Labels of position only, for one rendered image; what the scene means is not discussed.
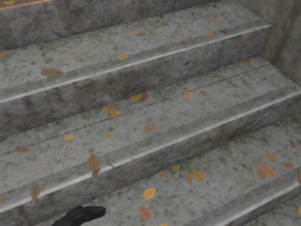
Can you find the left robot hand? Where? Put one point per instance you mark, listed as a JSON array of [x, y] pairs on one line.
[[79, 215]]

